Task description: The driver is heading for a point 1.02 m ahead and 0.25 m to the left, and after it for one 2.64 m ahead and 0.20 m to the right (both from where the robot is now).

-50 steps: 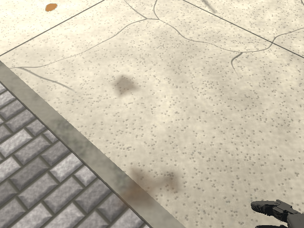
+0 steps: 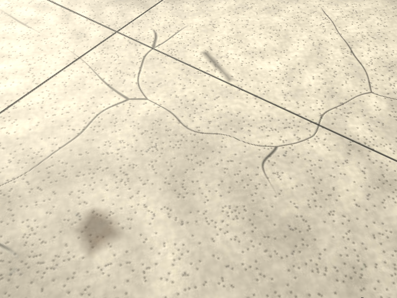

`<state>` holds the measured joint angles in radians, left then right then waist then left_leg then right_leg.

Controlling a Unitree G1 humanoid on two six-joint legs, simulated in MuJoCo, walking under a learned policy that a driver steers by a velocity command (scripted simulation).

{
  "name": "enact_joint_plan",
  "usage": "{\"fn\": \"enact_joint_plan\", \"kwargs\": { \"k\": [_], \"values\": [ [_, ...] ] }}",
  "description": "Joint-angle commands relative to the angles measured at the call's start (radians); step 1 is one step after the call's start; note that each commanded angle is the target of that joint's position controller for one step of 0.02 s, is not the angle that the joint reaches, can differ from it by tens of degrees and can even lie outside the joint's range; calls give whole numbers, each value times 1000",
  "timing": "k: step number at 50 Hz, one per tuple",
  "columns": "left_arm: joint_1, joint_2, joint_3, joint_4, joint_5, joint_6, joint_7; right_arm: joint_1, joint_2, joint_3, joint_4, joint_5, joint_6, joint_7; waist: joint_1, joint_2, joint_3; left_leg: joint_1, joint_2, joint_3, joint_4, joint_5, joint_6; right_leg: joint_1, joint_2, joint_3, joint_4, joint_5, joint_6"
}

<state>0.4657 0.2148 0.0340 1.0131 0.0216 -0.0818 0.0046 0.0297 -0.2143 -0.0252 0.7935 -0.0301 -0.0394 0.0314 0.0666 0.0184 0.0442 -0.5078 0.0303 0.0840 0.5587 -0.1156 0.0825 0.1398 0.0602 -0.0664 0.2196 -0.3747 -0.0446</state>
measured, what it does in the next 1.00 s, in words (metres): walks ahead: left foot, then right foot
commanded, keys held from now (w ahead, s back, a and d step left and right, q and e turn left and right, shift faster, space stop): w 0.54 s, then w+q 0.46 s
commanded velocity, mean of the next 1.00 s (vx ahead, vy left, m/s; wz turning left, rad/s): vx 0.50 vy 0.00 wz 0.15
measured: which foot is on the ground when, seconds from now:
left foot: up 0.00-0.00, down 0.02-0.60, up 0.62-1.00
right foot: down 0.00-0.02, up 0.04-0.56, down 0.58-1.00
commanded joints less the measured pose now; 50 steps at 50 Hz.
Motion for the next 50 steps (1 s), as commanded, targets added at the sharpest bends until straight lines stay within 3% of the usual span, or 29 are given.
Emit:
{"fn": "enact_joint_plan", "kwargs": {
  "k": [1,2,3,4,5,6,8,12,17,23,26,27,28,29,30,31,32,33,34,35,37,41,46,50],
  "values": [
    [-23,163,29,-32,-3,-2,8,318,-143,-53,54,-15,-30,-26,-192,-56,-142,415,-40,3,-86,-11,71,-136,-219,32,433,934,-86],
    [5,101,11,-70,-25,-4,4,475,-241,-78,79,-40,-36,-38,-222,78,-279,707,218,-309,-106,-104,142,-405,-138,-18,768,545,-55],
    [98,58,10,-63,-35,-3,-2,483,-297,-93,89,-25,-29,-29,-168,242,-359,844,410,-746,-247,-98,247,-673,38,40,1041,-170,-36],
    [-1,133,30,-68,-11,3,1,378,-240,-82,79,10,-20,-24,-141,79,-227,721,350,-674,-278,-191,208,-749,-37,148,1091,-96,-55],
    [-66,125,30,-89,-10,-2,-6,281,-174,-64,63,17,-22,-21,-110,37,-97,565,317,-529,-311,-178,181,-756,-79,134,1048,0,-57],
    [-93,104,26,-90,-10,-3,-9,235,-126,-50,62,13,-28,-17,-85,14,-43,468,267,-431,-352,-115,150,-724,-115,123,988,58,-56],
    [-69,76,22,-77,12,21,-19,230,-85,-37,85,17,-40,-21,-41,52,-16,357,201,-299,-393,0,112,-637,-145,109,916,95,-34],
    [-157,59,21,-101,15,43,-36,321,-118,-44,134,23,-63,-23,-38,37,9,358,177,-211,-444,113,127,-709,-167,70,839,181,2],
    [-365,51,12,-166,8,43,-40,403,-107,-35,170,24,-60,-24,-83,36,50,422,141,-139,-458,209,111,-796,-171,27,600,336,33],
    [-514,52,3,-218,3,34,-36,486,-118,-34,213,12,-56,-37,-122,50,66,568,178,-116,-410,349,111,-769,-126,-6,394,356,2],
    [-481,71,11,-219,3,22,-31,459,-134,-39,221,6,-50,-47,-87,57,50,627,203,-104,-319,548,95,-681,-91,-15,333,251,-43],
    [-412,83,19,-198,4,17,-25,442,-144,-41,221,3,-48,-49,-54,64,14,628,199,-92,-234,682,82,-584,-60,-27,313,213,-62],
    [-277,98,31,-154,9,8,-16,430,-142,-40,222,7,-44,-47,3,43,-54,596,171,-80,-72,739,66,-414,-30,-38,250,233,-83],
    [-97,144,49,-102,27,-4,-5,422,-126,-33,210,14,-44,-44,69,3,-161,442,126,-60,150,571,49,-149,-103,40,233,242,-117],
    [34,263,80,-92,54,-8,6,506,-26,-8,170,56,-44,-32,59,-197,-328,92,-7,3,536,67,-1,192,-423,466,194,124,-222],
    [-2,251,81,-95,21,8,-4,514,-83,-27,187,45,-39,-39,45,-188,-365,-46,-91,-93,713,-406,7,171,-513,717,60,86,-259],
    [-119,196,66,-111,2,13,-6,427,-120,-42,172,29,-33,-41,-1,-93,-193,-94,-18,-148,738,-321,19,14,-463,558,39,19,-218],
    [-201,126,47,-124,-1,8,-10,380,-99,-39,163,27,-36,-34,-25,-61,-85,-81,22,-146,686,-238,19,-135,-421,430,-13,44,-185],
    [-232,88,37,-121,0,0,-9,369,-77,-39,167,23,-29,-30,-50,-65,-28,-47,49,-141,634,-196,18,-226,-374,326,-49,97,-140],
    [-236,65,30,-109,-5,-7,-4,379,-66,-40,171,6,-15,-24,-75,-88,0,-8,65,-139,600,-172,10,-290,-335,242,-70,155,-107],
    [-201,64,29,-92,-6,-26,0,387,-42,-40,174,-1,10,-11,-92,-88,-4,16,66,-127,594,-136,-3,-317,-316,156,-87,257,-94],
    [-136,88,35,-69,-8,-42,5,261,-39,-44,127,4,30,2,-89,-78,28,-127,85,-107,532,-5,-22,-269,-298,27,-106,373,-83],
    [-78,84,29,-48,-7,-40,14,86,-22,-31,62,5,25,15,-58,-76,61,-154,62,-38,273,131,-32,-210,-276,-92,-92,520,-66],
    [-5,103,31,-20,-3,-28,27,-23,-20,-21,11,-2,22,22,-27,-78,74,-137,33,40,123,104,4,-87,-312,-148,-48,671,-66]
  ]
}}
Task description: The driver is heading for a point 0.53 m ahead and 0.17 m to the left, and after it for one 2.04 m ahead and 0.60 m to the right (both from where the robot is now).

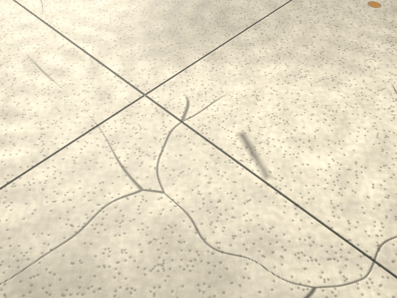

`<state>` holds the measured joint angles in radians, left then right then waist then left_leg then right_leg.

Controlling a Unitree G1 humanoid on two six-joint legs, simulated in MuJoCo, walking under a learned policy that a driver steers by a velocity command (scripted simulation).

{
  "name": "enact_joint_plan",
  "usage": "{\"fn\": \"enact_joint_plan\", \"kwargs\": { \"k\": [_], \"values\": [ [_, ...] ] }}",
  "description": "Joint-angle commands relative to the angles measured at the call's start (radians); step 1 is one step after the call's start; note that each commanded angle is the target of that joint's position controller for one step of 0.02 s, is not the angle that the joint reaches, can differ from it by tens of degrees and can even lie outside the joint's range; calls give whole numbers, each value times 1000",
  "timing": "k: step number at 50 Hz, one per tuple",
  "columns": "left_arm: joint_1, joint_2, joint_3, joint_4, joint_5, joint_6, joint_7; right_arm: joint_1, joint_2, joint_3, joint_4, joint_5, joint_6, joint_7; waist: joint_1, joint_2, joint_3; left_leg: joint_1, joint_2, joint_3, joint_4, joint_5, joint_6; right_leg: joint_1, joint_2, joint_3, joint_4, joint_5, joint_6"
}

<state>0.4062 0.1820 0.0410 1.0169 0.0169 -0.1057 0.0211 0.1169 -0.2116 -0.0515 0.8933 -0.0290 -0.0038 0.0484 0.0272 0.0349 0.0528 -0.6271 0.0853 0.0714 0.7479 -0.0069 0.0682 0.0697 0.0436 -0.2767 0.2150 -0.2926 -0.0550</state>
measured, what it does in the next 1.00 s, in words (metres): walks ahead, turning left: left foot, then right foot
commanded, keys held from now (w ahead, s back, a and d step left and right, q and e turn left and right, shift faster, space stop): q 0.76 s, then w+q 0.10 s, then w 0.14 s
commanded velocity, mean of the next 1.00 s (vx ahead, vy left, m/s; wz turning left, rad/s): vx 0.16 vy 0.00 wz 0.56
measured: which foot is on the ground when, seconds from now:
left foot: up 0.00-0.10, down 0.12-0.76, up 0.78-1.00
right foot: down 0.00-0.14, up 0.16-0.74, down 0.76-1.00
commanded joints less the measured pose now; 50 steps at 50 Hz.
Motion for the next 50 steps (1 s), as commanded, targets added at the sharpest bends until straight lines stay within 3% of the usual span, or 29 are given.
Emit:
{"fn": "enact_joint_plan", "kwargs": {
  "k": [1,4,5,6,7,8,9,10,11,12,13,15,17,23,27,32,34,36,37,38,39,40,41,42,43,45,47,50],
  "values": [
    [51,138,24,-21,2,2,15,-110,-23,5,-94,-6,-16,6,3,-93,71,3,-40,70,-95,-32,31,5,-299,40,1,715,-52],
    [14,180,37,-31,2,21,31,42,-49,-8,-56,-16,-24,-6,-64,-141,-21,185,-145,121,-124,-149,85,35,-296,3,273,1157,-37],
    [1,192,41,-40,-1,30,31,136,-72,-20,-31,-18,-33,-11,-99,-145,-82,293,-168,104,-169,-148,110,12,-296,9,434,1125,-35],
    [-26,199,44,-53,-12,35,24,245,-105,-37,-1,-28,-48,-22,-162,-103,-146,462,-166,63,-297,-14,140,-76,-274,3,669,925,-6],
    [-11,145,34,-89,-16,32,16,284,-207,-63,5,-30,-56,-34,-148,32,-228,703,52,-168,-249,365,196,-328,-187,10,974,223,31],
    [72,96,26,-144,-37,39,10,258,-314,-90,-28,-9,-42,-36,-83,168,-382,977,327,-615,-231,842,424,-654,-2,144,1319,-380,78],
    [-28,144,30,-154,-14,40,9,269,-290,-88,-44,22,-21,-48,-121,-24,-380,891,295,-531,-299,757,401,-697,-62,287,1305,-263,77],
    [-87,128,25,-176,-20,36,8,183,-236,-74,-53,30,-14,-55,-96,-19,-236,745,258,-440,-348,634,362,-717,-96,294,1243,-175,75],
    [-98,132,28,-169,-11,36,9,121,-175,-57,-60,33,-10,-57,-54,-64,-127,608,193,-373,-396,556,301,-693,-123,295,1146,-133,78],
    [-102,143,34,-174,10,52,9,104,-147,-49,-63,41,-10,-61,-32,-59,-84,520,149,-325,-414,543,264,-652,-134,299,1079,-112,85],
    [-77,136,34,-172,23,75,9,96,-130,-42,-66,40,-11,-62,-10,-47,-86,458,113,-292,-425,534,242,-595,-137,299,1035,-99,94],
    [-58,113,30,-178,20,105,7,103,-162,-47,-71,24,-23,-55,10,-39,-116,424,78,-266,-418,578,225,-563,-120,292,979,-79,106],
    [-80,113,29,-195,15,115,6,118,-191,-55,-78,18,-26,-53,6,-15,-141,429,59,-266,-412,569,208,-580,-117,291,925,-42,114],
    [-238,155,35,-263,11,139,12,176,-211,-62,-102,18,4,-60,-50,42,-125,483,50,-389,-439,196,168,-681,-113,328,800,6,129],
    [-292,161,32,-295,4,138,17,199,-218,-67,-117,11,16,-62,-70,57,-101,522,59,-470,-426,100,177,-690,-89,352,709,-31,120],
    [-298,167,22,-324,-14,123,22,189,-233,-73,-138,4,26,-56,-70,72,-104,526,56,-542,-361,252,179,-575,-34,355,576,-108,90],
    [-269,174,20,-329,-22,116,25,167,-239,-75,-147,6,31,-53,-57,82,-110,519,47,-577,-337,313,163,-497,-13,355,484,-124,75],
    [-198,173,17,-318,-24,106,29,115,-238,-75,-160,18,37,-51,-10,78,-104,466,1,-586,-306,243,106,-350,1,345,272,-35,62],
    [-155,186,20,-309,-13,98,35,84,-224,-70,-173,30,39,-54,16,53,-99,386,-45,-563,-263,109,54,-230,-36,363,114,79,54],
    [-173,259,32,-320,5,95,45,130,-152,-53,-184,34,37,-56,-27,-130,-106,276,-147,-426,-99,-237,-10,-135,-245,545,16,111,4],
    [-227,342,42,-357,7,104,39,212,-142,-51,-190,26,36,-61,-68,-285,-121,88,-308,-225,79,-630,-38,-79,-455,795,16,240,-115],
    [-184,316,47,-343,12,112,30,187,-222,-65,-181,-11,38,-59,-39,-231,-116,70,-209,-193,247,-594,-44,-146,-479,795,21,150,-187],
    [-208,240,26,-349,10,112,22,150,-240,-72,-176,-14,38,-49,-43,-156,-66,63,-170,-212,283,-502,-42,-193,-403,712,-3,-38,-161],
    [-248,211,18,-353,9,113,16,141,-232,-72,-169,-13,42,-34,-53,-153,-13,54,-156,-201,302,-429,-51,-225,-325,619,-30,-155,-116],
    [-257,214,18,-356,10,110,17,146,-225,-70,-165,-12,47,-15,-55,-202,-5,29,-154,-185,336,-380,-62,-200,-279,565,-46,-172,-90],
    [-193,216,20,-336,10,94,11,139,-201,-60,-160,-8,43,8,-28,-185,-3,3,-154,-180,357,-329,-76,-164,-255,517,-59,-121,-95],
    [-129,224,28,-307,9,71,0,100,-179,-50,-168,-7,34,14,-5,-150,-3,-33,-154,-196,322,-291,-81,-102,-266,504,-64,-80,-105],
    [-71,225,35,-269,8,46,-10,60,-165,-42,-166,-9,24,11,15,-156,10,-62,-143,-206,223,-257,-87,-43,-276,479,-82,-46,-117]
  ]
}}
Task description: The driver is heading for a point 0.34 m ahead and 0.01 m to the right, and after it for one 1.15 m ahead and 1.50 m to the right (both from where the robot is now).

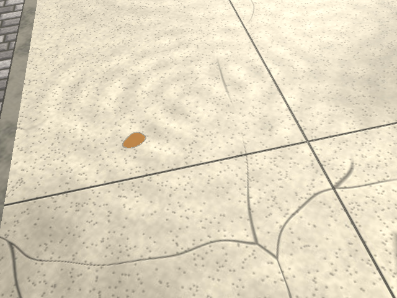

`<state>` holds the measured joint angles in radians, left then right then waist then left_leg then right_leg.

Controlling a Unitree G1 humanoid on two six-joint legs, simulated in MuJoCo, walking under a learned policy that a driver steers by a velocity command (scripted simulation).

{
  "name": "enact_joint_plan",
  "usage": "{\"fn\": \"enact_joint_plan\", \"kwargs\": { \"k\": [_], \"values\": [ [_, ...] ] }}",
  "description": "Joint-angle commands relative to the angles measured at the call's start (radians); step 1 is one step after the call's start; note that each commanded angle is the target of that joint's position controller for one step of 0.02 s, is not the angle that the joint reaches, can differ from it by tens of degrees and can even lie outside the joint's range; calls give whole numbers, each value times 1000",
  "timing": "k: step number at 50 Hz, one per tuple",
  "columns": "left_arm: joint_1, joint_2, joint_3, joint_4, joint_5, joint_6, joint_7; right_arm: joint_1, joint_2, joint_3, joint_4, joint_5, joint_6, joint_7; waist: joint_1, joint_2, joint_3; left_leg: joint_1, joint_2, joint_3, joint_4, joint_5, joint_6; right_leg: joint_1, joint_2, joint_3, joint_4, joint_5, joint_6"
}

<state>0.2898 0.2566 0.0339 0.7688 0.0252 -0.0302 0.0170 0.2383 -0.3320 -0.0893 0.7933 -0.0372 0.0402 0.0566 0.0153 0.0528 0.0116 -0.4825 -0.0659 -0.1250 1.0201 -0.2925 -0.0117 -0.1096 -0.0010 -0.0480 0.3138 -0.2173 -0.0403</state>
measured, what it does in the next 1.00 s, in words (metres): walks ahead, turning right: left foot, then right foot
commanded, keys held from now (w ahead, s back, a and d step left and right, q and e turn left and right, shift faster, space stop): w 0.30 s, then e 0.70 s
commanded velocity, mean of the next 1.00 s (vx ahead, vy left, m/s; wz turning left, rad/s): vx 0.22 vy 0.00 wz -0.20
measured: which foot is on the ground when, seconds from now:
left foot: up 0.00-0.22, down 0.24-0.72, up 0.74-1.00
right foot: down 0.00-0.26, up 0.28-0.70, down 0.72-1.00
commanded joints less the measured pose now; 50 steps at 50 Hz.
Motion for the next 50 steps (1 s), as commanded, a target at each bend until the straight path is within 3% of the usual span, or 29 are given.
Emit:
{"fn": "enact_joint_plan", "kwargs": {
  "k": [1,6,9,11,12,13,14,15,16,17,19,21,22,24,27,31,34,35,36,37,38,39,40,41,43,45,50],
  "values": [
    [58,151,44,-10,-1,-34,-9,-79,-42,-1,-67,-1,-23,2,32,-175,56,-207,15,-3,-89,35,-9,143,-235,241,-186,-112,-135],
    [103,157,51,41,-4,-45,-24,-197,0,30,-95,-3,-44,9,55,-191,75,-79,73,126,-334,38,1,73,-236,162,-178,-30,-144],
    [142,169,56,75,-3,-39,-33,-213,-2,39,-106,0,-56,4,50,-214,73,62,57,197,-439,-9,42,20,-251,146,-123,124,-148],
    [115,176,56,84,-16,-30,-32,-94,-2,38,-68,-2,-72,-9,-30,-175,45,260,31,214,-566,69,82,-46,-244,112,-17,244,-127],
    [112,152,47,85,-19,-30,-32,41,-35,24,-14,-9,-85,-21,-87,-103,-27,460,26,183,-607,79,102,-113,-194,58,142,327,-101],
    [76,101,26,45,-19,-32,-34,212,-110,4,17,-28,-95,-37,-166,47,-156,666,241,-70,-687,-128,145,-245,-126,-21,431,156,-62],
    [86,37,12,-5,-19,-36,-37,270,-231,-22,28,-11,-94,-48,-148,271,-167,771,470,-515,-834,-270,239,-546,31,-54,695,-311,-31],
    [63,140,39,18,0,-23,-27,209,-177,-11,27,11,-89,-50,-123,102,-79,673,454,-487,-819,-259,256,-604,-21,61,812,-299,-49],
    [61,127,38,29,-11,-24,-36,112,-104,12,6,11,-92,-50,-74,43,1,576,411,-338,-808,-76,236,-587,-56,90,814,-209,-56],
    [75,98,32,49,-20,-24,-39,60,-49,29,0,11,-100,-49,-42,15,32,496,361,-203,-817,174,208,-529,-71,95,776,-154,-46],
    [121,77,31,88,-6,-4,-38,16,0,47,2,13,-117,-58,1,40,27,440,294,-16,-806,562,166,-442,-65,86,751,-113,-13],
    [141,67,35,98,-4,10,-40,33,-9,48,18,19,-128,-62,21,44,-1,424,286,82,-777,831,157,-411,-30,80,769,-74,6],
    [127,65,37,94,-4,15,-41,37,-16,47,24,23,-129,-66,25,46,-1,419,287,115,-777,873,158,-420,-25,73,765,-49,14],
    [59,60,37,68,1,23,-45,37,-19,48,29,27,-123,-76,18,48,18,416,286,164,-780,889,162,-465,-26,55,726,5,28],
    [-43,29,22,27,5,27,-55,29,-9,52,38,28,-111,-88,-2,58,39,400,258,241,-765,854,156,-445,-28,5,549,91,34],
    [-90,27,14,-7,11,28,-62,66,-37,41,64,28,-97,-97,-24,55,14,461,285,263,-668,894,157,-369,-2,-43,384,95,-6],
    [-16,61,28,-4,15,23,-56,42,-66,25,59,30,-83,-102,9,42,-29,477,299,264,-469,993,144,-264,46,-64,303,2,-63],
    [57,72,35,14,18,13,-50,26,-71,22,53,32,-76,-101,48,9,-70,449,277,284,-317,926,123,-169,64,-60,216,62,-87],
    [137,136,55,20,24,-1,-39,35,-78,18,39,33,-75,-97,97,-88,-134,328,213,307,-64,648,70,-6,-26,78,128,384,-140],
    [117,262,84,5,8,-2,-27,106,32,40,-1,16,-69,-86,7,-295,-198,43,29,306,249,-331,23,203,-317,425,218,1074,-274],
    [152,271,95,0,-45,14,-26,120,8,42,-3,9,-50,-82,48,-254,-348,-32,-8,107,371,-380,14,243,-384,606,126,902,-409],
    [74,224,88,-23,-45,31,-20,72,-16,38,-4,9,-42,-82,35,-146,-233,-82,47,73,382,-313,9,138,-361,553,67,613,-391],
    [-4,160,69,-34,-35,45,-14,9,-27,35,-15,12,-43,-83,19,-89,-92,-105,76,77,314,-237,5,3,-301,484,17,441,-343],
    [-45,125,57,-38,-28,53,-11,-24,-33,31,-23,8,-41,-86,-3,-60,-28,-93,96,78,234,-185,-3,-75,-242,433,-14,362,-291],
    [-70,121,56,-42,-19,57,-10,17,-17,35,-14,-3,-16,-85,-28,-92,-40,-2,88,93,143,-129,-16,-152,-168,352,-26,332,-240],
    [-60,147,65,-40,-13,49,-17,38,3,39,-15,6,-3,-84,-32,-97,-76,23,74,96,69,-121,-26,-149,-142,338,-19,332,-221],
    [-52,177,79,-50,-6,64,-19,-43,-11,34,-52,12,9,-90,8,-157,-67,-6,68,77,-89,-91,-40,-149,-122,429,-67,-57,-194]
  ]
}}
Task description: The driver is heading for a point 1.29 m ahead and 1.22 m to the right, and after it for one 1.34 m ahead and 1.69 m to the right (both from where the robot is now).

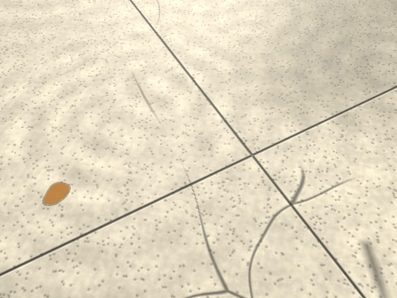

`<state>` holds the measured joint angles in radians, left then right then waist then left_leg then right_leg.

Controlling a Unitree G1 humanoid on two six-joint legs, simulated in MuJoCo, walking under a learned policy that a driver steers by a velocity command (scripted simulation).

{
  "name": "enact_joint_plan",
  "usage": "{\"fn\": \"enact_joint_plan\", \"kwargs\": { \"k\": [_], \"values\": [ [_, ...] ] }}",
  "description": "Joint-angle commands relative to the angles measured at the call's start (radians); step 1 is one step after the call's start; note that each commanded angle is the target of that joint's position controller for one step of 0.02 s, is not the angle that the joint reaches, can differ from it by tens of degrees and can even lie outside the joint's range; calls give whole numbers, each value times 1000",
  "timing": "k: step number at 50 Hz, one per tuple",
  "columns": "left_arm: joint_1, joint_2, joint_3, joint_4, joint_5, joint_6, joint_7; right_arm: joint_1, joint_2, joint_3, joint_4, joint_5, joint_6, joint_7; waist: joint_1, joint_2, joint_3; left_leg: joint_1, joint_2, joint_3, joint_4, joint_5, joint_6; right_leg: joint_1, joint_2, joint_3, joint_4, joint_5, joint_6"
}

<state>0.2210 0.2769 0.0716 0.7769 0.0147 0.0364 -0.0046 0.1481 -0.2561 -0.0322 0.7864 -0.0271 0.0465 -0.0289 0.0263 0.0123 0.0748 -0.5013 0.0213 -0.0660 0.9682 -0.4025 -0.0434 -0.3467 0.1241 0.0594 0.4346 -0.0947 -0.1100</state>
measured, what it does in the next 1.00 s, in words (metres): steps on the spot, turning right: left foot, then right foot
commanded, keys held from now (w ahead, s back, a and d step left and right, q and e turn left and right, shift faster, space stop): e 1.00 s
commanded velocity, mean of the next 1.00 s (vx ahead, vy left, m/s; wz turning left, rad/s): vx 0.01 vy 0.00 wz -0.59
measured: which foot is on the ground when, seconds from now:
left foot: up 0.00-0.20, down 0.22-0.68, up 0.70-1.00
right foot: down 0.00-0.22, up 0.24-0.66, down 0.68-1.00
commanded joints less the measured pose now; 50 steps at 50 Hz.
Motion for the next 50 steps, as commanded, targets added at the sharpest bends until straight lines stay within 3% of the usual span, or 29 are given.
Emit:
{"fn": "enact_joint_plan", "kwargs": {
  "k": [1,7,10,11,12,13,14,15,16,17,19,22,24,31,33,34,35,36,37,38,40,43,50],
  "values": [
    [18,158,44,-60,6,1,2,34,-89,-24,-53,3,1,-5,2,-121,-124,12,-23,14,-62,21,-9,87,-247,344,-193,-222,-121],
    [2,161,52,-70,14,9,-6,42,-93,-20,-72,22,-24,-14,5,-142,-130,119,-71,6,-243,-17,25,92,-239,441,-163,-168,-99],
    [-43,154,52,-75,-2,15,-9,153,-94,-20,-55,28,-41,-25,-56,-144,-128,314,-97,17,-536,64,68,24,-195,455,-126,-156,-30],
    [-42,127,44,-82,-13,12,-5,177,-134,-30,-51,19,-48,-35,-61,-84,-118,399,-17,-53,-684,71,89,-50,-133,408,-71,-272,29],
    [-12,63,30,-104,-28,7,-2,145,-245,-53,-79,1,-47,-41,-29,138,-128,462,243,-338,-789,-63,174,-188,-1,235,154,-421,95],
    [-9,116,44,-90,3,0,7,33,-273,-59,-109,-13,-43,-34,-17,187,-48,321,374,-457,-822,36,255,-268,70,56,387,-446,110],
    [-18,165,58,-82,23,-1,4,31,-198,-42,-115,-12,-44,-28,-4,91,-51,263,348,-370,-766,215,276,-199,-6,72,538,-413,117],
    [15,153,59,-64,20,2,-3,-9,-145,-26,-120,-2,-47,-23,30,60,-54,252,277,-252,-730,339,249,-173,-9,65,613,-363,117],
    [49,142,57,-48,20,11,-10,-32,-131,-21,-129,2,-49,-20,43,80,-66,283,220,-160,-703,423,223,-176,-13,54,685,-322,124],
    [68,136,54,-38,17,20,-20,-35,-128,-20,-137,2,-49,-21,38,121,-79,322,193,-101,-681,504,216,-197,-15,34,741,-311,135],
    [35,128,46,-50,7,29,-33,20,-129,-22,-134,0,-47,-18,1,121,-87,402,184,-44,-646,632,224,-235,-34,2,735,-310,159],
    [-46,108,31,-84,1,36,-41,117,-155,-36,-109,2,-45,-17,-59,132,-92,527,221,-35,-616,708,245,-275,-61,-18,630,-328,181],
    [-70,100,24,-98,-2,41,-45,134,-170,-45,-102,0,-44,-14,-72,148,-96,544,242,-21,-606,713,251,-243,-77,-35,551,-348,180],
    [-78,90,10,-135,-17,34,-44,98,-211,-65,-96,2,-40,15,-59,191,-116,434,268,64,-527,701,217,18,-83,-136,232,-348,112],
    [-21,88,9,-122,0,18,-33,83,-210,-68,-90,17,-33,16,-5,129,-129,348,246,123,-409,567,147,169,-70,-132,-13,-151,81],
    [18,148,23,-115,17,2,-22,119,-184,-63,-88,13,-30,18,10,-28,-152,201,195,186,-231,356,81,314,-170,50,-129,-70,53],
    [23,312,54,-145,7,-11,-15,115,-80,-34,-161,-2,-21,23,-26,-315,-137,-98,18,237,-6,-245,1,408,-496,479,-112,415,-73],
    [129,301,68,-121,-11,-10,-13,29,-126,-37,-170,-5,-5,5,79,-199,-182,-106,0,77,123,-273,3,371,-514,454,-81,507,-201],
    [94,247,49,-112,-10,-7,-9,23,-135,-41,-163,9,2,5,37,-154,-121,-124,18,47,171,-199,7,333,-454,371,-84,445,-201],
    [12,195,33,-122,-11,-1,-3,29,-145,-45,-148,18,-2,9,1,-126,-65,-111,34,30,145,-102,11,272,-379,296,-103,349,-159],
    [-60,159,21,-138,-16,3,8,67,-170,-54,-125,0,-6,16,-33,-149,-71,-70,27,41,116,-2,3,254,-288,229,-106,343,-110],
    [-20,176,25,-127,-14,-4,2,82,-149,-50,-119,3,2,24,-30,-108,-116,-50,5,41,96,28,-8,268,-274,239,-98,349,-111],
    [50,203,38,-112,2,-2,1,1,-134,-42,-153,6,6,12,11,-127,-92,-54,-22,16,-79,10,-3,249,-273,374,-95,148,-131]
  ]
}}
Velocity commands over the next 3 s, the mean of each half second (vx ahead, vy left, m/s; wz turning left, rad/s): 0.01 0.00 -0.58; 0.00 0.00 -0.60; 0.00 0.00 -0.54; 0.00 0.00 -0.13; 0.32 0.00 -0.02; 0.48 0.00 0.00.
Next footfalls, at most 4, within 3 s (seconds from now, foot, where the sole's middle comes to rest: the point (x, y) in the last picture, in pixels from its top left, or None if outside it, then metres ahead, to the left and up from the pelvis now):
0.22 left None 0.07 0.14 -0.77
0.68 right None -0.01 -0.06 -0.77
1.20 left None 0.12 0.07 -0.77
1.64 right None -0.06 -0.04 -0.77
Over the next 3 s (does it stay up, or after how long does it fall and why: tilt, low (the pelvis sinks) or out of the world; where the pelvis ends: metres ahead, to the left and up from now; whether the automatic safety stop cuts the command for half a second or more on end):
stays up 0.26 -0.26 0.01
